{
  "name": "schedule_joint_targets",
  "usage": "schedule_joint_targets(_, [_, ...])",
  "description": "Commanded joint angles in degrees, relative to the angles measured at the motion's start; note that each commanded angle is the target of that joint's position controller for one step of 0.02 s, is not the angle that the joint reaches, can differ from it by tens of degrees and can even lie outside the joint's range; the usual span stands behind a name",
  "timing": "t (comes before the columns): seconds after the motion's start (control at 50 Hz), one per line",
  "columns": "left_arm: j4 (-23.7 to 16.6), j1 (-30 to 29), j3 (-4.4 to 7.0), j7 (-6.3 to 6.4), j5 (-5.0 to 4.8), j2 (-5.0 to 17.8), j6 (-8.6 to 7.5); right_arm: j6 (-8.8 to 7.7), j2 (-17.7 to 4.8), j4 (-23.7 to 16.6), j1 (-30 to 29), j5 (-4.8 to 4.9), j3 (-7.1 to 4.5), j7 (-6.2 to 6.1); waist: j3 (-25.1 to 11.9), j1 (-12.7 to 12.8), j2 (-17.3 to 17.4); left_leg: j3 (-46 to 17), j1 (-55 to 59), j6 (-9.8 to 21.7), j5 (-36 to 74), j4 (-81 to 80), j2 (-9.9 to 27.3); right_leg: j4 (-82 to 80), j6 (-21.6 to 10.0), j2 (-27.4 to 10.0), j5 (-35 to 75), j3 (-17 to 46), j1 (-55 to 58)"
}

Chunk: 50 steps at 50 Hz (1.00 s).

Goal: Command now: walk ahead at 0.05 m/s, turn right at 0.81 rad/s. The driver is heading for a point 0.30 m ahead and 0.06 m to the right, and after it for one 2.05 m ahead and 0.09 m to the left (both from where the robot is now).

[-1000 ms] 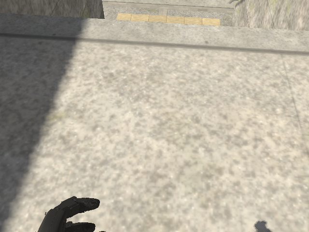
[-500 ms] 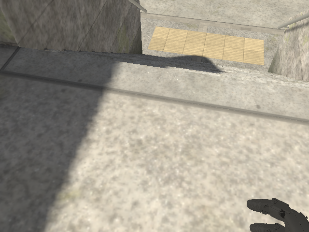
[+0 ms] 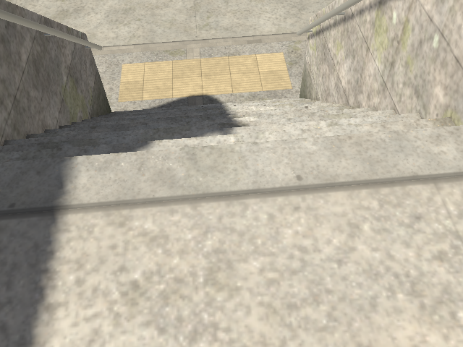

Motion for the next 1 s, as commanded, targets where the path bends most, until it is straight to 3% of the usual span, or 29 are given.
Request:
schedule_joint_targets(0.02, [-5.93,-1.52,1.29,-1.44,-0.30,4.47,-0.67,0.59,-9.68,-2.69,1.13,0.89,-2.69,0.23,-6.71,-1.05,7.09,-8.51,12.69,8.21,18.13,-1.45,18.43,-6.78,-2.31,2.01,-2.29,-3.43,0.11])
schedule_joint_targets(0.06, [-5.24,1.87,1.94,-1.60,-0.78,4.73,-0.17,0.61,-10.45,-2.86,0.84,2.37,-3.39,0.92,-8.94,1.12,6.03,-7.33,9.70,5.08,0.20,0.55,18.74,-13.69,-5.78,3.58,-0.32,-5.17,8.80])
schedule_joint_targets(0.08, [-2.91,7.73,3.12,-1.17,-1.03,6.79,-0.17,0.45,-8.52,-2.90,0.84,2.65,-3.14,1.24,-9.74,3.17,3.88,-6.06,3.50,2.84,-13.84,5.34,16.15,-16.56,-8.51,4.80,-2.30,-3.79,17.42])
schedule_joint_targets(0.1, [-0.03,16.60,5.12,-0.28,-1.35,12.16,-0.50,0.10,-4.47,-4.35,-2.92,1.88,-2.11,1.82,-8.03,6.42,-6.65,-1.00,-10.19,-0.70,-20.79,22.68,9.97,-23.93,-14.28,-2.19,-11.62,10.17,27.14])
schedule_joint_targets(0.12, [-0.55,20.49,6.19,-0.49,-0.64,19.17,-2.17,-1.58,-1.74,-9.26,-8.49,1.12,-1.43,2.44,-4.55,6.35,-17.25,-6.18,-37.29,-3.66,-28.76,39.96,-1.44,-30.89,-24.94,-12.80,-27.06,42.51,38.19])
schedule_joint_targets(0.14, [-1.54,19.69,4.95,-1.15,0.57,15.32,-4.70,-4.18,-4.67,-10.46,-13.46,2.18,-2.05,3.49,-4.11,8.26,-10.38,-18.52,-46.22,-1.78,-25.22,45.96,-2.14,-36.60,-25.97,-14.76,-32.91,49.04,39.77])
schedule_joint_targets(0.16, [-2.65,15.27,3.83,-0.91,0.83,12.84,-6.26,-6.15,-6.96,-10.52,-13.34,3.47,-2.74,4.44,-2.34,5.44,-9.71,-20.70,-47.55,0.00,-18.97,45.10,-0.23,-36.47,-23.13,-13.88,-29.54,44.40,38.76])
schedule_joint_targets(0.2, [-4.01,10.57,2.50,-0.22,-1.08,9.32,-6.47,-8.14,-8.04,-7.68,-9.19,1.53,-3.43,4.63,-2.40,1.94,-6.21,-20.56,-40.36,-0.61,-9.37,37.61,1.58,-34.62,-18.58,-9.47,-18.12,33.56,32.87])
schedule_joint_targets(0.22, [-4.50,10.07,1.84,0.33,-0.85,7.88,-6.21,-8.44,-7.75,-7.24,-9.17,1.14,-3.59,4.71,-2.31,1.25,-5.48,-20.36,-35.89,-1.45,-5.29,33.11,1.45,-34.78,-17.49,-7.25,-15.21,30.11,29.82])
schedule_joint_targets(0.24, [-3.51,10.28,2.25,-0.22,3.48,10.67,-5.30,-4.86,-3.96,-5.51,-4.36,-5.16,-1.62,6.00,-1.81,1.19,-6.18,-15.18,-30.18,-3.69,-1.07,34.57,0.77,-36.39,-15.24,-2.13,-8.66,24.27,25.68])
schedule_joint_targets(0.3, [-2.24,13.87,1.79,-1.06,2.46,8.64,-5.64,-1.79,-2.86,-6.70,-5.46,-3.21,-0.84,6.49,-0.11,2.42,-6.23,-12.97,-27.87,-6.67,2.73,28.93,1.19,-37.46,-15.80,0.01,-3.18,20.11,23.17])
schedule_joint_targets(0.38, [-0.74,17.37,1.67,-0.73,2.32,9.16,-6.44,-2.27,-3.74,-9.39,-11.52,-1.66,-0.39,6.78,2.66,5.92,-7.22,-12.74,-26.15,-6.87,7.64,16.91,1.51,-39.08,-14.99,-2.24,-1.69,20.12,25.77])
schedule_joint_targets(0.44, [0.23,17.18,1.71,-0.31,2.42,10.68,-7.12,-2.61,-5.23,-11.14,-11.98,-1.28,-0.66,6.96,4.23,5.84,-7.82,-11.81,-24.78,-3.20,6.57,12.38,2.05,-40.25,-14.09,-5.55,2.97,19.15,30.34])
schedule_joint_targets(0.48, [1.06,15.58,1.50,-0.12,2.83,11.18,-7.42,-2.61,-5.97,-11.30,-8.29,-1.03,-0.95,6.66,4.50,3.35,-8.28,-9.75,-20.04,0.33,2.16,10.80,0.76,-38.61,-12.57,-6.52,16.84,15.07,32.08])
schedule_joint_targets(0.5, [1.46,14.56,1.41,-0.11,3.19,11.66,-7.58,-2.49,-6.51,-10.37,-3.48,-0.75,-1.36,6.04,2.18,0.82,-8.42,-8.09,-13.99,2.15,-0.28,11.20,-1.64,-33.81,-11.61,-6.18,33.83,12.26,32.62])
schedule_joint_targets(0.54, [1.81,11.63,1.24,0.12,4.17,11.80,-7.11,-2.59,-8.70,-3.57,20.22,-0.57,-2.83,4.38,-9.76,-10.40,-4.06,-7.09,11.25,5.37,-5.18,12.56,-6.03,-5.52,-9.69,-2.02,54.05,4.65,25.93])
schedule_joint_targets(0.56, [-0.67,12.70,-0.06,-0.03,2.97,8.00,-7.47,-2.83,-15.21,-1.80,29.49,-1.41,-4.57,3.99,-15.24,-12.37,9.40,-28.68,26.94,9.78,-27.08,7.58,4.75,17.73,-7.13,3.35,37.36,1.26,6.73])
schedule_joint_targets(0.58, [-1.96,13.46,-1.54,-0.92,3.59,2.96,-8.56,-3.05,-16.83,-0.77,28.42,-1.42,-4.78,4.89,-15.22,-7.69,21.37,-59.34,31.08,13.81,-42.20,-5.99,12.93,30.19,-5.97,12.23,-8.19,4.95,-9.05])
schedule_joint_targets(0.6, [-3.40,7.71,-1.70,-0.84,4.04,5.08,-9.10,-2.99,-11.60,-2.06,20.25,-0.66,-3.48,5.66,-7.03,-5.22,13.67,-65.24,25.34,13.53,-37.12,-9.56,14.09,34.66,-7.19,9.51,-5.57,9.13,-15.89])
schedule_joint_targets(0.62, [-3.49,4.93,-1.63,-1.12,3.98,6.94,-9.61,-3.20,-10.05,-2.83,18.76,-0.61,-3.50,5.64,-5.03,-4.68,4.86,-56.86,20.52,13.81,-30.96,-8.20,13.07,33.61,-7.38,5.80,-0.74,9.06,-15.19])
schedule_joint_targets(0.64, [-3.87,3.17,-1.91,-1.31,4.47,7.12,-9.90,-3.28,-9.33,-2.80,18.37,-0.50,-3.36,5.27,-4.09,-4.03,1.09,-50.93,15.10,13.49,-24.64,-8.49,11.24,29.52,-7.11,3.54,1.40,8.46,-12.75])
schedule_joint_targets(0.68, [-5.41,1.71,-2.61,-1.63,5.93,5.81,-8.82,-3.61,-6.12,-1.55,17.89,-0.27,-2.03,4.61,-0.34,-0.64,2.20,-44.54,5.98,13.07,-18.44,-10.44,6.77,23.49,-4.62,1.75,0.90,7.98,-9.48])
schedule_joint_targets(0.72, [-6.67,-0.10,-3.31,-1.98,6.09,4.96,-7.25,-4.27,-6.27,-1.30,19.09,0.43,-1.97,4.25,2.03,0.18,3.19,-41.44,1.77,14.01,-16.01,-12.48,4.92,18.64,-2.40,0.87,-0.34,6.53,-10.11])
schedule_joint_targets(0.82, [-12.53,-15.07,-5.51,-3.03,4.18,3.01,-6.99,-4.94,-8.34,-2.42,21.96,0.67,-3.17,3.73,5.74,-3.59,2.99,-35.60,-5.03,12.45,-0.22,-15.78,0.48,-4.99,1.32,3.26,14.09,1.61,-3.84])
schedule_joint_targets(0.9, [-14.08,-16.75,-5.31,-2.37,3.24,4.09,-7.19,-4.67,-9.53,-2.22,24.33,1.57,-3.72,3.35,1.83,-4.77,3.22,-36.66,2.70,9.76,19.99,-10.50,2.48,-13.25,-0.34,5.85,18.81,1.77,4.70])
schedule_joint_targets(0.94, [-12.34,-9.83,-3.85,-1.19,3.42,7.37,-7.35,-4.41,-11.45,-2.70,23.51,1.35,-4.03,2.84,-3.37,-1.39,3.17,-36.29,6.73,7.45,36.00,0.18,2.38,-15.03,-1.76,8.48,11.26,1.66,14.33])
schedule_joint_targets(0.96, [-10.07,-0.75,-2.75,-0.31,3.35,9.44,-7.65,-4.34,-13.16,-3.06,21.87,1.18,-4.33,3.03,-9.00,3.76,2.06,-34.45,5.14,6.02,39.45,12.14,0.44,-15.64,-2.60,8.76,8.01,1.48,25.39])
schedule_joint_targets(0.98, [-7.95,10.91,-1.32,1.04,3.76,12.50,-7.88,-4.73,-12.14,-3.97,19.66,0.91,-4.15,3.39,-15.20,9.73,1.55,-33.48,-4.00,4.95,30.53,27.68,-2.16,-13.59,-4.03,2.75,1.25,6.39,40.77])
schedule_joint_targets(1.0, [-6.84,21.48,0.29,2.01,5.71,17.31,-7.93,-5.42,-3.35,-6.34,20.22,1.21,-2.12,3.21,-24.87,11.30,-10.17,-28.01,-16.78,4.77,-4.06,49.05,-6.96,-17.12,-6.69,-14.55,-25.03,27.08,55.50])
Keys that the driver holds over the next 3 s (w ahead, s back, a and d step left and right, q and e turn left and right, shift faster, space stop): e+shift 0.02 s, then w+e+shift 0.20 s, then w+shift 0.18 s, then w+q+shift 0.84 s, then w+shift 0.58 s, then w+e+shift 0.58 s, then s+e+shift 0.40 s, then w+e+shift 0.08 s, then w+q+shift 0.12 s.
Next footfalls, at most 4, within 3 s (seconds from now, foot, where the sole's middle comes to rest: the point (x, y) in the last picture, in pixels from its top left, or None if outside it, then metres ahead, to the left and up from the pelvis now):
0.10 right None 0.06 -0.13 -0.78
0.54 left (261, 346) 0.46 -0.03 -0.78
0.98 right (333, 226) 0.84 -0.28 -0.78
1.40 left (244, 160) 1.13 0.01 -0.78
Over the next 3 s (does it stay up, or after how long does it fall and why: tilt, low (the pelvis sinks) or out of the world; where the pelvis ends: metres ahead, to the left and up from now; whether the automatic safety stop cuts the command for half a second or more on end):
stays up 1.93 0.21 -0.84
